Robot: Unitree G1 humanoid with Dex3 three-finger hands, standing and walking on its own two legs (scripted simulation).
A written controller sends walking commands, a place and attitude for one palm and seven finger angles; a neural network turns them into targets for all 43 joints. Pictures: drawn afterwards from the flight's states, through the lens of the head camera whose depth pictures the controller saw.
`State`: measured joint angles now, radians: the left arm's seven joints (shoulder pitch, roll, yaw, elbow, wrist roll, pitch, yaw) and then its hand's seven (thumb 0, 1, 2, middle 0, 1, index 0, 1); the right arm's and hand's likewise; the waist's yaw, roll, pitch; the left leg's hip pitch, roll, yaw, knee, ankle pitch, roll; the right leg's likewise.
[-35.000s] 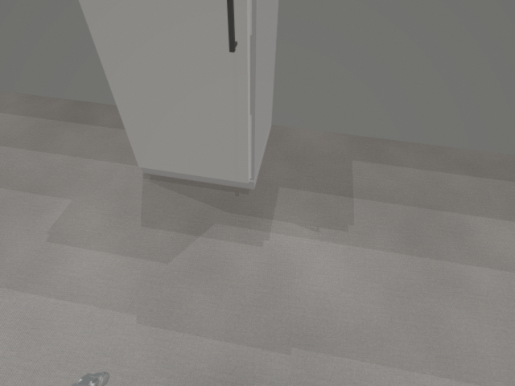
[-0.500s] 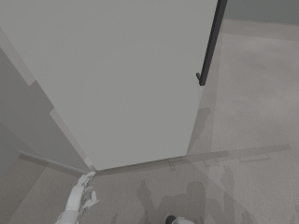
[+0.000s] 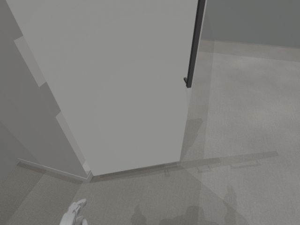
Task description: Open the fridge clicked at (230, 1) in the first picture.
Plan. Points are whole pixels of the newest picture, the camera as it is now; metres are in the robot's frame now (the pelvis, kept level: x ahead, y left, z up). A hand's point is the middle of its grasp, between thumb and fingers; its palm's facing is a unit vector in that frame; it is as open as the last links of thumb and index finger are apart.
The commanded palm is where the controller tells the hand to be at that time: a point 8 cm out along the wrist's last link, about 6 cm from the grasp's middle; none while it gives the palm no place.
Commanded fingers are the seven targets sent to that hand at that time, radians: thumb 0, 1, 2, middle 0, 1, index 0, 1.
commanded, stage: stop stepping back and stand still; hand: right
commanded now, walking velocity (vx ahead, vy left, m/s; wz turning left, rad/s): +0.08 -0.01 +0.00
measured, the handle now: (193, 38) +0.68 -0.14 +0.22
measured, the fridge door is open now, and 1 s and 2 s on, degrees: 63 63 63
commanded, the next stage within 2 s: let the arm hang, fingers relaxed in 0.86 s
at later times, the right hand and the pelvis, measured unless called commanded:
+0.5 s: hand out of the picture +0.20 -0.29 +0.16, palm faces +0.49 +0.76 -0.41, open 7.4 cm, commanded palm +0.14 -0.31 +0.18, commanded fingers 0.00 -0.90 -0.90 0.20 0.30 0.20 0.30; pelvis +0.01 -0.01 +0.00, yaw -2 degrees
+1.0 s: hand (291, 166) +0.22 -0.28 +0.13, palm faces +0.39 +0.79 -0.47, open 7.4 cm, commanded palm none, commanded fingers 0.00 -0.90 -0.90 0.20 0.30 0.20 0.30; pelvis +0.02 -0.01 +0.00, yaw -3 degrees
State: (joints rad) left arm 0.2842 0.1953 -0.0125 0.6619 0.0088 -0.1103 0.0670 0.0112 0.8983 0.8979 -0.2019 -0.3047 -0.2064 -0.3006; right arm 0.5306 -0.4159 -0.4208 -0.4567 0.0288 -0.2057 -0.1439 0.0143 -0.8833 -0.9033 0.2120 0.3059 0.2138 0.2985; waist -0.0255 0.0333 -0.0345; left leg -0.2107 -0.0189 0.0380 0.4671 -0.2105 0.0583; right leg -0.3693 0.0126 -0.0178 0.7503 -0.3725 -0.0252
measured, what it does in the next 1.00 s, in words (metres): stands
